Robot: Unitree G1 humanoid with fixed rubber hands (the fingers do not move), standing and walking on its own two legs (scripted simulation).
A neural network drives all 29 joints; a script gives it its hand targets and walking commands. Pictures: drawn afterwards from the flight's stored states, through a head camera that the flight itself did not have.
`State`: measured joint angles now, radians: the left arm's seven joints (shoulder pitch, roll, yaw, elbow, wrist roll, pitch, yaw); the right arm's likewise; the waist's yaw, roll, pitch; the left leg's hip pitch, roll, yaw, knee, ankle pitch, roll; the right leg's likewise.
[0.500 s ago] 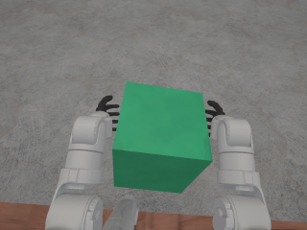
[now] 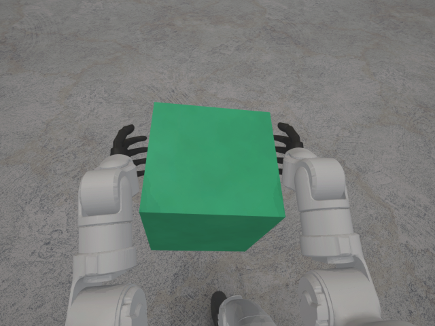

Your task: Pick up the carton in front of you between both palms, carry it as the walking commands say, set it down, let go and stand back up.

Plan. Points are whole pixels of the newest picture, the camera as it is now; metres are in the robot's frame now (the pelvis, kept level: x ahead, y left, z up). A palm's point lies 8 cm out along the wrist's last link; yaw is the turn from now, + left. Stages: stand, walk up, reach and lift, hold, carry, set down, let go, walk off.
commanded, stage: carry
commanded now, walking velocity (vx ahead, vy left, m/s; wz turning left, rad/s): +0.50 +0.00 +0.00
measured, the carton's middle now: (205, 186) +0.36 -0.03 +0.01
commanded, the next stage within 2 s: none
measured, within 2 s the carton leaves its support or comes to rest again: neither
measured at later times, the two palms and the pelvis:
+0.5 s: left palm (118, 66) +0.73 +0.16 +0.05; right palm (228, 62) +0.73 -0.13 +0.05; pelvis +0.37 +0.01 -0.05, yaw -1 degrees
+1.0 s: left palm (140, 22) +0.96 +0.11 +0.05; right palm (232, 23) +0.95 -0.19 +0.05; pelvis +0.68 -0.04 -0.04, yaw +0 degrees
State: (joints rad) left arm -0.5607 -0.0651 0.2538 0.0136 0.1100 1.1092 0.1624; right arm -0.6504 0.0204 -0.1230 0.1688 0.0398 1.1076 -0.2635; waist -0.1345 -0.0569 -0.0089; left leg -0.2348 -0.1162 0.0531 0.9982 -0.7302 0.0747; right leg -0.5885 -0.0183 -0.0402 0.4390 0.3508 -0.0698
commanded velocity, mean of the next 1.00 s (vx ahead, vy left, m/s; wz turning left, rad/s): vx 0.50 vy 0.00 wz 0.00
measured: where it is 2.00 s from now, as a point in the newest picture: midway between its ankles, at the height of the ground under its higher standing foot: (186, 135)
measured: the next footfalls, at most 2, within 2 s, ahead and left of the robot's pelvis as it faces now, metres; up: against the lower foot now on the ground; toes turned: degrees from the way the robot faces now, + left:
right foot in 0.02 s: +0.21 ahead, -0.08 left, -0.11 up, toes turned -3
left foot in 0.46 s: +0.53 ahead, +0.09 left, -0.11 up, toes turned +4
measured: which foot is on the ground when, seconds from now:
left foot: down 0.00-0.04, up 0.06-0.44, down 0.46-0.92, up 0.94-1.00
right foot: up 0.00-0.00, down 0.02-0.46, up 0.48-0.90, down 0.92-1.00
